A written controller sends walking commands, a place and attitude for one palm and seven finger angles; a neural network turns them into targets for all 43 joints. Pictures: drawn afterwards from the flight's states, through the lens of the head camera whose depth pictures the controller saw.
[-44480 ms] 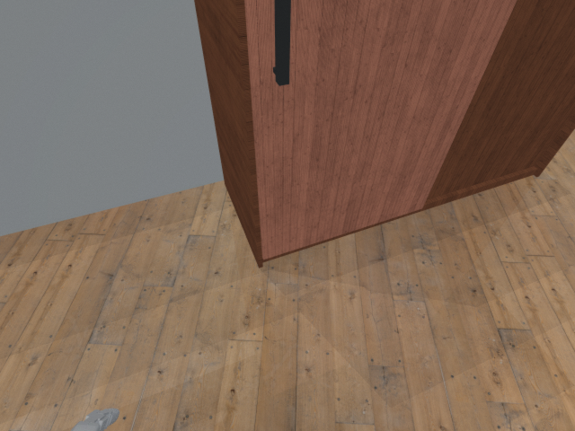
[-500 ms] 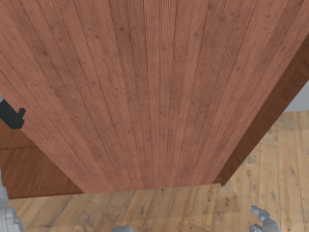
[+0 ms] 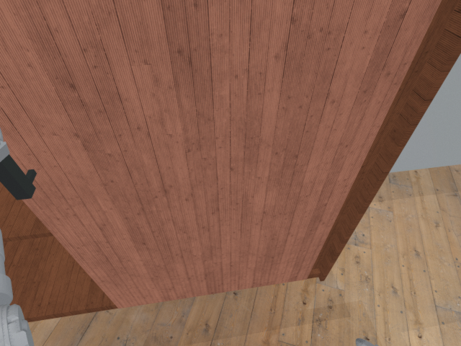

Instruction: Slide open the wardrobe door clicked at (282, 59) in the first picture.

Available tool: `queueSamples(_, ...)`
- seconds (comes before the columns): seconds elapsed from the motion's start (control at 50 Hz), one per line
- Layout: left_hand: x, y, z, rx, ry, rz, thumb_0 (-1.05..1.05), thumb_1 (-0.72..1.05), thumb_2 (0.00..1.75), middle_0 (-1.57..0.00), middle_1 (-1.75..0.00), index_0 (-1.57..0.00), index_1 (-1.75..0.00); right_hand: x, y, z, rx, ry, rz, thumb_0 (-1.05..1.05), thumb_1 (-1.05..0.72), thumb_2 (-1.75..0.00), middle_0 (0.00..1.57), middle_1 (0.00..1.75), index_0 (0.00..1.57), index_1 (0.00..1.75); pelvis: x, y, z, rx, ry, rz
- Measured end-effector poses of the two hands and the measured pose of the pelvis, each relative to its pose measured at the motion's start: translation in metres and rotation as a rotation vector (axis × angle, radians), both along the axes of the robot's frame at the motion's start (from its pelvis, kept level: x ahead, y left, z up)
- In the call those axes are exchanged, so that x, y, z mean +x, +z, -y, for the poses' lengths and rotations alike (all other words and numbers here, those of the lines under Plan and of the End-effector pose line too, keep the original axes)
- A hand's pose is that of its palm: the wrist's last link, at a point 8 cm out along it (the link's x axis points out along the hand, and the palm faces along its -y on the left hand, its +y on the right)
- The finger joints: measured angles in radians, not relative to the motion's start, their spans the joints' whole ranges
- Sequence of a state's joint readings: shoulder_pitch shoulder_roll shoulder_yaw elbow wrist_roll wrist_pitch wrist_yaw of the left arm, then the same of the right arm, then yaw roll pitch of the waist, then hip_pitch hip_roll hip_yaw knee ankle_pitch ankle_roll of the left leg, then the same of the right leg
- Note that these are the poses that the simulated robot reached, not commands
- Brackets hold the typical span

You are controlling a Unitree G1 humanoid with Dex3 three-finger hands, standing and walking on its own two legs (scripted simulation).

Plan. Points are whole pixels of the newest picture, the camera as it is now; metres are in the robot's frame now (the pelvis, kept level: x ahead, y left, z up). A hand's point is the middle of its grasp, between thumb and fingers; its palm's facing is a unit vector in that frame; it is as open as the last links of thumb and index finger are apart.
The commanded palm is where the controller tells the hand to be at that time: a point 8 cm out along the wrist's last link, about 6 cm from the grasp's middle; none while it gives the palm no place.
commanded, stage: stop walking and hold the door there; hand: left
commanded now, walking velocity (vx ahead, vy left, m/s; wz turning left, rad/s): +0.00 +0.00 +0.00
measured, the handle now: out of the picture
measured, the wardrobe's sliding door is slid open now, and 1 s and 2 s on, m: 0.69 0.69 0.69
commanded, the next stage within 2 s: loosen the grip on the handle in 1.54 s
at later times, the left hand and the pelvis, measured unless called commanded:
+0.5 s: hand out of the picture +0.35 +0.39 +0.19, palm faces +0.52 -0.82 -0.23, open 6.2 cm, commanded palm +0.30 +0.42 +0.17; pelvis -0.02 +0.07 -0.01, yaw +6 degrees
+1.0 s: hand out of the picture +0.34 +0.38 +0.20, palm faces +0.39 -0.91 -0.13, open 6.0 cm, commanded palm +0.31 +0.41 +0.17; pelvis -0.06 +0.12 +0.00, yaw +3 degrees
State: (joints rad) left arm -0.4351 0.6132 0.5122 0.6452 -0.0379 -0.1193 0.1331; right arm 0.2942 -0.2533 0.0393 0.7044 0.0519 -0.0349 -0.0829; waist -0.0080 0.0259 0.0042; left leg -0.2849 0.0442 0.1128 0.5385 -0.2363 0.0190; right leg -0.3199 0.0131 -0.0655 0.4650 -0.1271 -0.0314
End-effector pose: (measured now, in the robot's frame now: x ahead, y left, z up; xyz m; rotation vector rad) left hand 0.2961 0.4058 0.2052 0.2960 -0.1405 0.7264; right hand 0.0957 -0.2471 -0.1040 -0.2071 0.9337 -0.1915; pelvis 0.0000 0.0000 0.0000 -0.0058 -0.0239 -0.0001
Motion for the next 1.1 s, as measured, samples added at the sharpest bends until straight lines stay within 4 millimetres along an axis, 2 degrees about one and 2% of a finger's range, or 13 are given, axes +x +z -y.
queueSamples(0.12, 0.001, -0.001, -0.003, 0.028, -0.023, 0.000, -0.16, 0.61, 0.78, -0.45, -1.40, -0.25, -1.36, 0.000, 0.001, 0.007, -0.033, -0.010, -0.030, 0.01, -0.90, -0.90, 0.21, 0.30, 0.20, 0.30, 0.006, 0.001, -0.006, 0.001, -0.001, -0.009)
queueSamples(0.24, 0.002, -0.001, -0.006, 0.050, -0.041, 0.000, -0.18, 0.59, 0.79, -0.45, -1.40, -0.28, -1.37, 0.017, 0.009, 0.014, -0.066, -0.015, 0.008, 0.01, -0.91, -0.90, 0.21, 0.30, 0.20, 0.30, 0.010, 0.001, -0.010, -0.003, 0.018, -0.008)
queueSamples(0.32, 0.002, -0.002, -0.008, 0.062, -0.076, 0.000, -0.19, 0.60, 0.80, -0.45, -1.40, -0.30, -1.38, 0.031, 0.012, 0.013, -0.091, 0.001, 0.033, 0.01, -0.91, -0.90, 0.20, 0.30, 0.20, 0.30, 0.004, -0.003, -0.022, -0.007, 0.042, -0.008)
queueSamples(0.38, 0.003, -0.003, -0.011, 0.064, -0.115, 0.011, -0.19, 0.60, 0.79, -0.45, -1.40, -0.31, -1.38, 0.039, 0.016, 0.003, -0.112, 0.032, 0.045, 0.01, -0.91, -0.90, 0.20, 0.30, 0.20, 0.30, -0.005, -0.003, -0.035, 0.012, 0.065, -0.005)
queueSamples(0.48, 0.005, -0.006, -0.018, 0.078, -0.202, 0.059, -0.19, 0.60, 0.78, -0.45, -1.40, -0.33, -1.39, 0.044, 0.015, -0.029, -0.134, 0.067, 0.076, 0.01, -0.91, -0.90, 0.20, 0.30, 0.20, 0.30, -0.021, -0.012, -0.063, 0.039, 0.108, 0.004)
queueSamples(0.56, 0.005, -0.007, -0.017, 0.051, -0.243, 0.073, -0.17, 0.64, 0.77, -0.45, -1.40, -0.30, -1.39, 0.041, 0.006, -0.072, -0.057, 0.074, 0.085, 0.01, -0.91, -0.90, 0.20, 0.30, 0.19, 0.30, -0.031, -0.011, -0.082, 0.026, 0.077, 0.011)
queueSamples(0.66, 0.005, -0.008, -0.013, 0.006, -0.254, 0.079, -0.14, 0.70, 0.78, -0.45, -1.40, -0.24, -1.39, 0.029, -0.014, -0.130, 0.081, 0.141, 0.035, 0.01, -0.91, -0.90, 0.20, 0.30, 0.20, 0.30, -0.035, -0.011, -0.089, 0.023, 0.077, -0.014)
queueSamples(0.72, 0.005, -0.008, -0.012, 0.004, -0.249, 0.076, -0.14, 0.70, 0.78, -0.45, -1.40, -0.23, -1.39, 0.022, -0.022, -0.152, 0.127, 0.180, -0.001, 0.01, -0.91, -0.90, 0.20, 0.30, 0.20, 0.30, -0.039, -0.010, -0.093, 0.005, 0.073, -0.014)
queueSamples(0.76, 0.005, -0.007, -0.014, 0.010, -0.256, 0.066, -0.14, 0.69, 0.77, -0.45, -1.40, -0.25, -1.39, 0.017, -0.023, -0.160, 0.137, 0.186, -0.017, 0.01, -0.91, -0.90, 0.21, 0.30, 0.20, 0.30, -0.040, -0.007, -0.097, -0.009, 0.075, -0.012)
queueSamples(0.84, 0.006, -0.007, -0.017, -0.006, -0.305, 0.085, -0.13, 0.68, 0.77, -0.45, -1.40, -0.29, -1.39, 0.010, -0.015, -0.160, 0.088, 0.185, -0.024, 0.01, -0.90, -0.90, 0.21, 0.30, 0.20, 0.30, -0.042, -0.005, -0.106, -0.011, 0.090, 0.004)
queueSamples(0.96, 0.006, -0.008, -0.020, -0.045, -0.356, 0.100, -0.10, 0.68, 0.76, -0.45, -1.40, -0.31, -1.40, 0.008, 0.013, -0.141, -0.020, 0.139, 0.040, 0.01, -0.91, -0.90, 0.21, 0.30, 0.20, 0.30, -0.051, 0.000, -0.120, -0.010, 0.062, 0.010)
queueSamples(1.04, 0.005, -0.007, -0.019, -0.056, -0.360, 0.084, -0.09, 0.69, 0.75, -0.45, -1.40, -0.29, -1.39, 0.001, 0.026, -0.132, -0.049, 0.125, 0.074, 0.01, -0.91, -0.90, 0.20, 0.30, 0.20, 0.30, -0.062, 0.005, -0.121, -0.030, 0.057, 0.004)
queueSamples(1.1, 0.004, -0.006, -0.017, -0.068, -0.354, 0.070, -0.08, 0.71, 0.76, -0.45, -1.40, -0.26, -1.39, -0.008, 0.028, -0.127, -0.051, 0.122, 0.077, 0.01, -0.91, -0.90, 0.20, 0.30, 0.20, 0.30, -0.070, 0.006, -0.117, -0.037, 0.050, 0.000)
